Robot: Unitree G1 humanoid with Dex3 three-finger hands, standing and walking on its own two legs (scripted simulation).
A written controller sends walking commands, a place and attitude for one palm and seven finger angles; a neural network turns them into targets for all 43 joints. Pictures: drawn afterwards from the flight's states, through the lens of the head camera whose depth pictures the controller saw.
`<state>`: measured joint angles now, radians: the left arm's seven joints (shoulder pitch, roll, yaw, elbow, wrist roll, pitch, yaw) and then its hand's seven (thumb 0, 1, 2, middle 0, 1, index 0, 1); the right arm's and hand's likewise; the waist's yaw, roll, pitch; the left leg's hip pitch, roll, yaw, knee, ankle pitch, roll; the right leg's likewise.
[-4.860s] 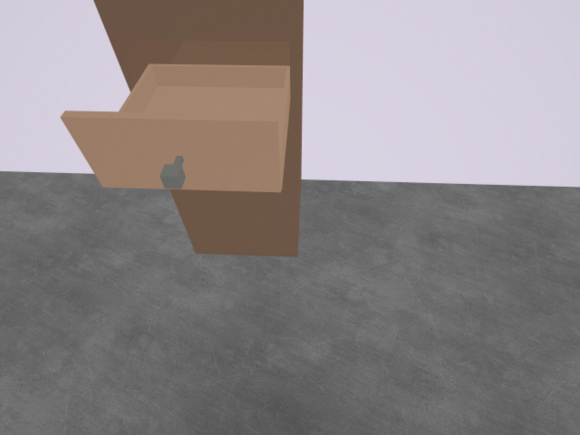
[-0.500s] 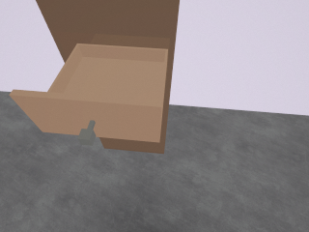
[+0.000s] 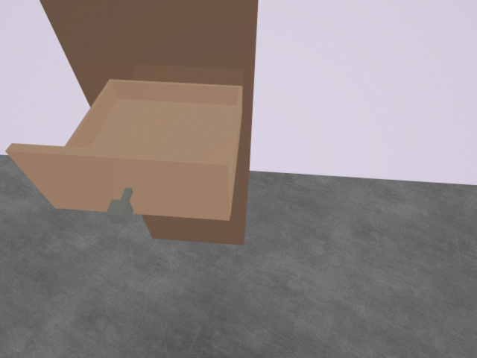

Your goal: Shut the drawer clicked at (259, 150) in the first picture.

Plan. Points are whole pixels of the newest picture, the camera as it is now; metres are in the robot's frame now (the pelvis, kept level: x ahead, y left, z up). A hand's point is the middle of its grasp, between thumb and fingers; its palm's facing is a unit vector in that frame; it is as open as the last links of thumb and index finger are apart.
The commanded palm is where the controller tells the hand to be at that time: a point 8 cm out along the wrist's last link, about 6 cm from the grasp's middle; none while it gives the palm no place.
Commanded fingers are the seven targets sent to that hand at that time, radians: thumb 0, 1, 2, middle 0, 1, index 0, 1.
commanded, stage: look again from close up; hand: left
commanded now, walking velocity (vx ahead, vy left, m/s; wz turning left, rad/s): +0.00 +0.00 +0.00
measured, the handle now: (123, 204) +0.37 +0.23 +0.02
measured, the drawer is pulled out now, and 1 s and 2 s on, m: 0.30 0.30 0.30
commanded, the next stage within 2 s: shuffle to correct the standing spot in 0.58 s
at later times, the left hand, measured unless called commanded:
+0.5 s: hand out of the picture +0.04 +0.21 -0.18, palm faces -0.02 -0.98 -0.21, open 7.3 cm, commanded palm none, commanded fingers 0.00 0.90 0.90 -0.20 -0.30 -0.20 -0.30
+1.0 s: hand out of the picture +0.01 +0.21 -0.19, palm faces +0.00 -0.98 -0.19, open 7.4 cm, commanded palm none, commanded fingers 0.00 0.90 0.90 -0.20 -0.30 -0.20 -0.30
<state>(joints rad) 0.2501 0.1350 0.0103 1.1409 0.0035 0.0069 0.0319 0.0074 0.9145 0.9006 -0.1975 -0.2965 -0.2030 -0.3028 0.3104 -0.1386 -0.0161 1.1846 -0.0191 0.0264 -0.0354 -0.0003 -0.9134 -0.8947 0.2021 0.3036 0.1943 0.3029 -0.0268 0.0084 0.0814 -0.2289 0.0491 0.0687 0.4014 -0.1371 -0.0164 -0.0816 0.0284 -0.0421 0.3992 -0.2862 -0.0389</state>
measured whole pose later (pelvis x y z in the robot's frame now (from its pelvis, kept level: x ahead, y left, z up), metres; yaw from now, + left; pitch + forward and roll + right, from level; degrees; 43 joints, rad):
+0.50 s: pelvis +0.02 +0.03 -0.01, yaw -2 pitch -1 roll +0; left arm 0.29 0.18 -0.01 1.04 0.02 -0.01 0.04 0.01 0.91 0.90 -0.20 -0.30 -0.20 -0.30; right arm 0.25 -0.17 0.01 1.07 -0.02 -0.02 -0.03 0.01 -0.93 -0.89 0.20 0.30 0.20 0.30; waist 0.00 -0.01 0.02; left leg -0.25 0.00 0.08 0.52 -0.26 0.04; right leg -0.14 -0.01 0.01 0.50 -0.35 0.01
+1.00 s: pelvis +0.04 +0.03 -0.01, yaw -2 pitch +1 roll +0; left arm 0.38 0.16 0.00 1.09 0.03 -0.02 0.02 0.00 0.91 0.90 -0.20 -0.30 -0.20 -0.30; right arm 0.29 -0.17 -0.01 1.11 -0.02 0.00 -0.01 0.00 -0.91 -0.89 0.20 0.30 0.20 0.30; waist 0.02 0.00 0.01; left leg -0.27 0.00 0.08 0.60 -0.33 0.04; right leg -0.13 -0.02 0.01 0.54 -0.42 0.01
